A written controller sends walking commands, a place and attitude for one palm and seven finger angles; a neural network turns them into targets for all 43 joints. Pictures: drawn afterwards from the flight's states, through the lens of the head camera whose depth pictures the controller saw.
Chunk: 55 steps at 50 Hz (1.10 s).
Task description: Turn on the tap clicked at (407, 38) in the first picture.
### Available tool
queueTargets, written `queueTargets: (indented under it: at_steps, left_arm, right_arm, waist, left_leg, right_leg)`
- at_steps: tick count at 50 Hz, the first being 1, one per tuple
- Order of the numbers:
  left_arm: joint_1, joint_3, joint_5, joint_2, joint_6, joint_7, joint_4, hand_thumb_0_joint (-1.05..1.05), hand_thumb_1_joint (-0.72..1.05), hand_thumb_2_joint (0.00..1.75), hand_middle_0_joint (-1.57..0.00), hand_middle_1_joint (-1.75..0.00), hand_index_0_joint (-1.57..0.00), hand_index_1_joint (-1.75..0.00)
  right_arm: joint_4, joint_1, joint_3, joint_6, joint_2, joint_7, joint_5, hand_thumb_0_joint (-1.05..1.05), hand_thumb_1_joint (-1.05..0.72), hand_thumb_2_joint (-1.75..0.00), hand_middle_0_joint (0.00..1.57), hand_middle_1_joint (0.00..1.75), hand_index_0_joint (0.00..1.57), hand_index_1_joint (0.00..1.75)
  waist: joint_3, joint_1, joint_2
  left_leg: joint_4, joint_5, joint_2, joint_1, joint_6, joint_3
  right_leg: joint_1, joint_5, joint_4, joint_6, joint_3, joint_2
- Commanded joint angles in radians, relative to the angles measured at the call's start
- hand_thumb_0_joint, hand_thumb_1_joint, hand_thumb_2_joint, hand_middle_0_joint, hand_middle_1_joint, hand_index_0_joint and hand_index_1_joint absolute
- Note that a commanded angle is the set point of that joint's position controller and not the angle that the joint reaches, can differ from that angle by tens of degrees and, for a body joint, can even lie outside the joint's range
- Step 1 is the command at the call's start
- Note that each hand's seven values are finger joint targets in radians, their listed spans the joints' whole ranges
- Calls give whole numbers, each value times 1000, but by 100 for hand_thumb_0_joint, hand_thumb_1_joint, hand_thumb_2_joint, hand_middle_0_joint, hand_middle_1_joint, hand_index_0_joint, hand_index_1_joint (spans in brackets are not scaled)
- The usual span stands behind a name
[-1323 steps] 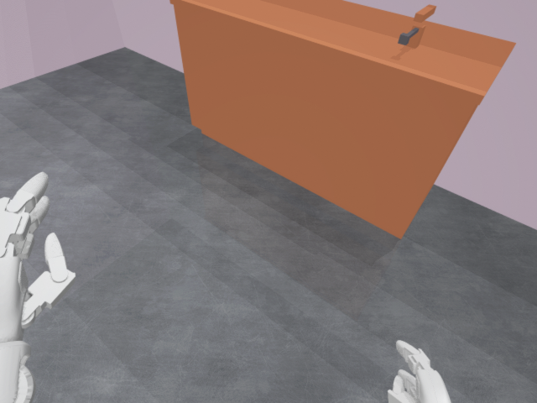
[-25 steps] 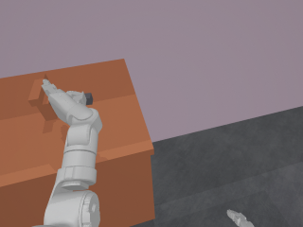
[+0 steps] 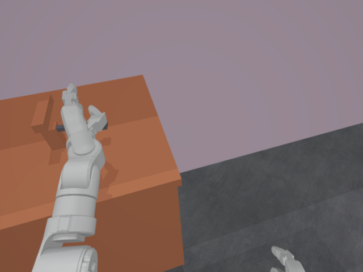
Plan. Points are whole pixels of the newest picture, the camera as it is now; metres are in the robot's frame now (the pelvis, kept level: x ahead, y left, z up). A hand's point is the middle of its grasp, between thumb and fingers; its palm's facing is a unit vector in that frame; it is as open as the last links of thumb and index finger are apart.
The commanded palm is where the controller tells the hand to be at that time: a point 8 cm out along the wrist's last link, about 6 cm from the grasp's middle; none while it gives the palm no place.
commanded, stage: draw the hand back beside the body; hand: left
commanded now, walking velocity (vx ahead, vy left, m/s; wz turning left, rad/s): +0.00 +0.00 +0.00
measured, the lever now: (101, 122) +0.47 +0.26 +0.09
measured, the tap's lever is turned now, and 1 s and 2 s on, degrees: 82 82 82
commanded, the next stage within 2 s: step back with the hand held close in 1.30 s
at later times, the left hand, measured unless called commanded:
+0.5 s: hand (76, 165) +0.27 +0.22 +0.16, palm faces +0.25 -0.94 -0.23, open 7.6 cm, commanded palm +0.23 +0.27 +0.18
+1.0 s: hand (39, 190) +0.22 +0.26 +0.16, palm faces +0.35 -0.87 -0.34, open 7.4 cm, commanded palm +0.17 +0.31 +0.18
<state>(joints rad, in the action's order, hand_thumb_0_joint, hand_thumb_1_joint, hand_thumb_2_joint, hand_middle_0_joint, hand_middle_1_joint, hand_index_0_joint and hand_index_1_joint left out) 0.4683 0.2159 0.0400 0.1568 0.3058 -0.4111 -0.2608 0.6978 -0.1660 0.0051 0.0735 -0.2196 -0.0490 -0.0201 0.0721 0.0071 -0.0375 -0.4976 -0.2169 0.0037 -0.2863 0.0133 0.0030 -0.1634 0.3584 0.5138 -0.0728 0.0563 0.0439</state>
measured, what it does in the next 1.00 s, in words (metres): stands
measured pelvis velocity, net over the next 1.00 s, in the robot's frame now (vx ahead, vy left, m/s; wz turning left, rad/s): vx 0.01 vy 0.03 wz -0.01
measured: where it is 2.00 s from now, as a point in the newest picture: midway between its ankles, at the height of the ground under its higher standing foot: outside the picture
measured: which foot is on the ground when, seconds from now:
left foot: down 0.00-1.00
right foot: down 0.00-1.00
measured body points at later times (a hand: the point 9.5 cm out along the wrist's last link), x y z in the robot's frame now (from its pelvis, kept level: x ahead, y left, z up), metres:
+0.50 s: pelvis -0.01 +0.02 +0.01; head -0.03 +0.00 +0.46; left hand +0.25 +0.27 +0.17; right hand +0.18 -0.20 -0.08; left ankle +0.03 +0.14 -0.73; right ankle -0.05 -0.06 -0.73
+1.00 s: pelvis +0.01 +0.03 +0.01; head -0.01 +0.02 +0.46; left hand +0.19 +0.31 +0.18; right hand +0.19 -0.20 -0.08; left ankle +0.03 +0.14 -0.73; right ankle -0.05 -0.06 -0.73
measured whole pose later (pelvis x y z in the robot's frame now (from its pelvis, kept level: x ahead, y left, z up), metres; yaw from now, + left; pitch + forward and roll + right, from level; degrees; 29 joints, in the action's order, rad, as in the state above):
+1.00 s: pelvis +0.01 +0.03 +0.01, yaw -1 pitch -4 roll +0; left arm -0.43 0.24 0.08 0.34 -0.09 -0.11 0.39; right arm 0.63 -0.20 0.00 -0.08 -0.23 -0.03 -0.01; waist -0.01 0.05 -0.05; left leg -0.46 -0.23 -0.01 -0.17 -0.02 0.02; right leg -0.01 0.31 0.39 -0.04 0.03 0.03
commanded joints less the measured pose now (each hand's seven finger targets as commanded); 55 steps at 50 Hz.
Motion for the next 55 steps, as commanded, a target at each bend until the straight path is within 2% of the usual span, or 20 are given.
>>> queueTargets:
  at_steps: [1,2,3,8,11,14,18,21,22,24,27,28,32,36,38,43,47,48,51,55]
  left_arm:
    - [106,102,103,208,-30,125,267,0,90,90,-16,-18,-16,-18]
    - [-74,111,50,378,-114,179,197,0,90,90,-16,-18,-16,-18]
    - [-101,111,59,370,-175,209,263,0,90,90,-16,-19,-16,-19]
    - [-29,73,47,412,-362,255,655,0,90,90,-17,-20,-17,-20]
    - [-45,27,35,375,-414,253,673,0,90,90,-17,-21,-17,-21]
    - [-108,-48,37,287,-430,261,589,0,90,90,-17,-22,-17,-22]
    - [-226,-70,40,243,-441,279,481,0,90,90,-18,-23,-18,-23]
    - [-317,-4,49,295,-451,290,505,0,90,90,-18,-24,-18,-24]
    - [-340,48,49,342,-451,290,497,0,90,90,-18,-24,-18,-24]
    - [-347,77,50,360,-467,293,587,0,90,90,-18,-25,-18,-25]
    - [-373,123,48,402,-474,294,667,0,90,90,-19,-26,-19,-26]
    - [-394,98,51,368,-475,295,683,0,90,90,-19,-26,-19,-26]
    - [-463,81,47,341,-469,296,715,0,90,90,-19,-27,-19,-27]
    - [-557,47,52,295,-461,301,715,0,90,90,-19,-29,-19,-29]
    - [-588,50,48,295,-461,299,729,0,90,90,-20,-29,-20,-29]
    - [-669,124,41,356,-479,287,843,0,90,90,-20,-30,-20,-30]
    - [-779,169,36,386,-477,280,889,0,90,90,-20,-30,-20,-30]
    - [-799,147,38,356,-477,282,901,0,90,90,-20,-30,-20,-30]
    - [-875,165,47,355,-469,286,889,0,90,90,-20,-30,-20,-30]
    - [-804,138,44,334,-463,287,867,0,90,90,-20,-30,-20,-30]
  right_arm:
    - [-204,176,-11,-35,-121,-38,-36,0,-90,-90,20,30,20,30]
    - [-181,87,-34,-35,-135,-13,-3,0,-90,-90,20,30,20,30]
    - [-210,100,-33,-41,-129,-3,-8,0,-90,-90,20,30,20,30]
    - [-239,135,-41,-125,-131,8,-4,0,-90,-90,20,30,20,30]
    - [-218,124,-42,-174,-133,10,0,0,-90,-90,20,30,20,30]
    - [-195,121,-40,-192,-131,5,-3,0,-90,-90,20,30,20,30]
    - [-191,124,-41,-181,-136,3,-7,0,-90,-90,20,30,20,30]
    - [-205,138,-39,-166,-134,4,-4,0,-90,-90,20,30,20,30]
    - [-201,136,-37,-158,-133,3,-4,0,-90,-90,20,30,20,30]
    - [-215,138,-32,-157,-121,7,1,0,-90,-90,20,30,20,30]
    - [-223,138,-25,-158,-114,8,8,0,-90,-90,20,30,20,30]
    - [-230,137,-22,-162,-105,9,8,0,-90,-90,20,30,20,30]
    - [-234,136,-21,-175,-108,11,9,0,-90,-90,20,30,20,30]
    - [-234,131,-30,-186,-117,13,7,0,-90,-90,20,30,20,30]
    - [-234,123,-33,-187,-124,12,6,0,-90,-90,20,30,20,30]
    - [-232,115,-38,-198,-121,10,11,0,-90,-90,20,30,20,30]
    - [-226,104,-37,-207,-117,15,13,0,-90,-90,20,30,20,30]
    - [-233,104,-35,-210,-112,16,11,0,-90,-90,20,30,20,30]
    - [-237,102,-41,-212,-116,17,10,0,-90,-90,20,30,20,30]
    - [-233,100,-47,-210,-125,9,7,0,-90,-90,20,30,20,30]
  waist:
    - [193,59,158]
    - [93,30,122]
    - [97,45,85]
    - [107,19,-81]
    - [115,7,-83]
    - [49,-3,-41]
    - [-5,4,64]
    - [21,26,90]
    - [22,36,53]
    - [65,41,2]
    - [56,46,-56]
    - [36,39,-71]
    - [19,36,-54]
    - [-11,31,29]
    - [-13,31,30]
    - [57,45,-8]
    - [40,54,-80]
    - [27,47,-77]
    - [-8,49,-28]
    - [-29,34,22]
  left_leg:
    - [36,228,-14,135,-54,16]
    - [49,174,12,133,-55,23]
    - [58,172,2,131,-58,23]
    - [62,198,2,273,-63,14]
    - [61,204,5,332,-59,0]
    - [81,120,11,330,-61,-9]
    - [110,41,11,283,-64,-16]
    - [114,62,10,267,-67,-12]
    - [124,61,9,260,-62,-10]
    - [116,104,12,270,-58,-9]
    - [116,126,13,274,-50,-10]
    - [114,127,15,268,-50,-11]
    - [111,132,20,284,-49,-13]
    - [104,129,26,276,-54,-16]
    - [110,126,27,270,-54,-21]
    - [91,192,20,281,-54,-23]
    - [76,232,20,262,-45,-26]
    - [73,241,22,261,-45,-24]
    - [59,235,26,242,-50,-18]
    - [58,190,27,236,-53,-19]
  right_leg:
    - [135,-665,-104,98,-68,-60]
    - [82,-634,-122,101,-73,-75]
    - [99,-596,-124,89,-70,-69]
    - [15,-436,-178,54,-63,-39]
    - [-27,-385,-179,49,-53,-27]
    - [-59,-286,-194,51,-50,-25]
    - [-54,-197,-210,51,-49,-29]
    - [-11,-224,-212,54,-52,-33]
    - [3,-215,-218,51,-53,-36]
    - [36,-273,-205,45,-52,-38]
    - [39,-285,-211,40,-46,-36]
    - [32,-288,-208,39,-45,-37]
    - [12,-280,-213,39,-39,-31]
    - [-9,-280,-209,46,-38,-31]
    - [-4,-268,-205,44,-35,-33]
    - [37,-330,-187,41,-33,-39]
    - [41,-353,-182,37,-28,-37]
    - [30,-364,-176,37,-24,-39]
    - [10,-376,-176,44,-24,-37]
    - [-23,-336,-175,50,-23,-36]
